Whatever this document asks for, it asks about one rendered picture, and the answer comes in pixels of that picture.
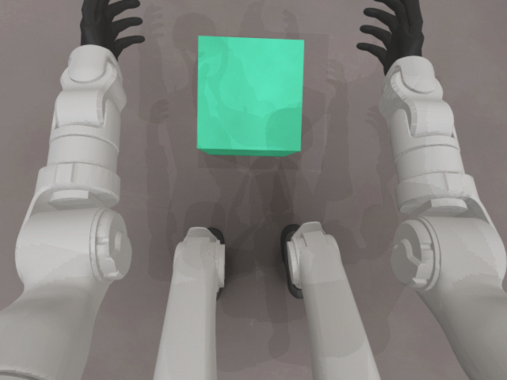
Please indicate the right robot forearm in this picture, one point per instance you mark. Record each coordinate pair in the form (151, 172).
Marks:
(424, 144)

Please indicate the right robot upper arm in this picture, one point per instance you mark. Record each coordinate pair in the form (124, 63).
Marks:
(456, 266)

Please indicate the left robot upper arm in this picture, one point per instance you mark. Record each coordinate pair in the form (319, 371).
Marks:
(67, 259)

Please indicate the left robot forearm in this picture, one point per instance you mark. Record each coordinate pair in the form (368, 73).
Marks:
(85, 137)

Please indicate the robot left shin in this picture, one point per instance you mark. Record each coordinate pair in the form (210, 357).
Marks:
(193, 232)

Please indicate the carton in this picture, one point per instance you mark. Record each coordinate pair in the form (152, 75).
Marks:
(250, 95)

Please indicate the left robot hand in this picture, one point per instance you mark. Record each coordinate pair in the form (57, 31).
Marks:
(98, 29)

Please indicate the robot left foot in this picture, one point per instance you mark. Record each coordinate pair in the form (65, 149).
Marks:
(219, 236)

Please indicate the right robot hand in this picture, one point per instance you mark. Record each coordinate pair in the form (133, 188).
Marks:
(406, 25)

